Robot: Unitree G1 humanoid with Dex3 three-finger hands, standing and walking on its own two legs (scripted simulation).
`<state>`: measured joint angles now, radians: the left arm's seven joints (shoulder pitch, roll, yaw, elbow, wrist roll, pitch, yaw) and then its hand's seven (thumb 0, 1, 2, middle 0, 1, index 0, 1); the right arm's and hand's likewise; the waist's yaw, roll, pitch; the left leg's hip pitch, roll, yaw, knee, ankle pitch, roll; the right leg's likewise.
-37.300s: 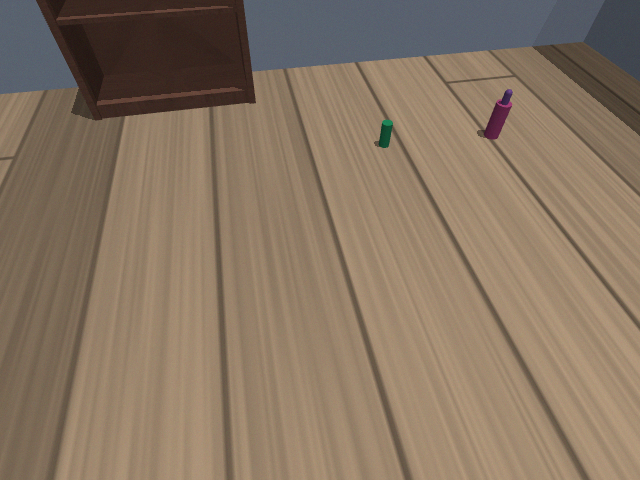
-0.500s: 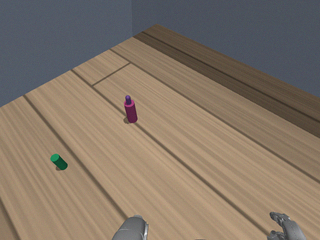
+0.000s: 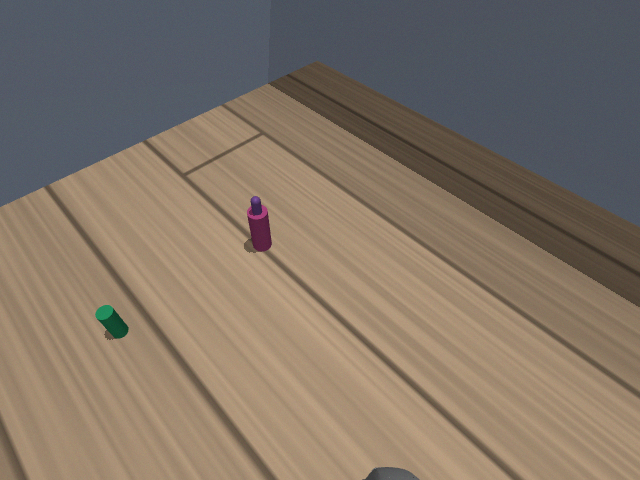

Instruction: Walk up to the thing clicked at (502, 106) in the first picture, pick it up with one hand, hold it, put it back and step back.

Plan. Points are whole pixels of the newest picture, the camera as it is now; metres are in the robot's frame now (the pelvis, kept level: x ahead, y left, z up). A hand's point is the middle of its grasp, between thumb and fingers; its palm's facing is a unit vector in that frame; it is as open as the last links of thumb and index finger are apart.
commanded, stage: step back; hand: left
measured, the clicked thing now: (258, 222) +1.04 +0.21 -0.63
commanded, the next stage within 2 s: stand in 0.54 s
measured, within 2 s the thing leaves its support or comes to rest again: neither
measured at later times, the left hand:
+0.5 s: hand out of the picture +0.13 +0.29 -0.15, palm faces +0.03 -0.92 -0.40, open 7.4 cm
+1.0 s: hand out of the picture +0.12 +0.27 -0.14, palm faces +0.00 -0.94 -0.34, open 7.4 cm
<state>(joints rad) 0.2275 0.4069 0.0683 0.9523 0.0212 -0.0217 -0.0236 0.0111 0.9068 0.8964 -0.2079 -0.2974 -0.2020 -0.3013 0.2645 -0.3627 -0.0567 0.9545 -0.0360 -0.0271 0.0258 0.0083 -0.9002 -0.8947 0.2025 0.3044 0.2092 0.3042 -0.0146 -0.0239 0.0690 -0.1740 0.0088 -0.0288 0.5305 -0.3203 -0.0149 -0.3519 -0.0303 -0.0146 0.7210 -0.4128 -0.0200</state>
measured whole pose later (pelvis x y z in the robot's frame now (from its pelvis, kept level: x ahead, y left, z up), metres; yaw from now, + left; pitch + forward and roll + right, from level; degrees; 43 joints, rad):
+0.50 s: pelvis +0.04 +0.02 -0.01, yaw +1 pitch -2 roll +0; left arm 0.12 0.39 0.04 1.00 0.00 -0.02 0.02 0.01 0.91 0.90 -0.21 -0.30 -0.20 -0.30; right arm 0.13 -0.35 -0.03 1.04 -0.02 0.01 0.01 0.01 -0.90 -0.90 0.20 0.30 0.21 0.30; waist 0.02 0.00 0.11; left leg -0.28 0.03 0.00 0.64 -0.32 -0.02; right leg -0.29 -0.05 -0.02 0.64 -0.32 0.02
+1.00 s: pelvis +0.04 +0.02 +0.02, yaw +1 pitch -3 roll +0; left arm 0.09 0.35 -0.01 1.15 0.01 -0.02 -0.01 0.01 0.91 0.90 -0.21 -0.30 -0.20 -0.30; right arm 0.05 -0.35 -0.01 1.12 -0.01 -0.02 0.01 0.01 -0.90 -0.90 0.20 0.30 0.21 0.30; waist 0.01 0.00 0.06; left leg -0.11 0.03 0.01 0.34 -0.17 -0.02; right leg -0.12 -0.04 -0.03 0.35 -0.18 0.03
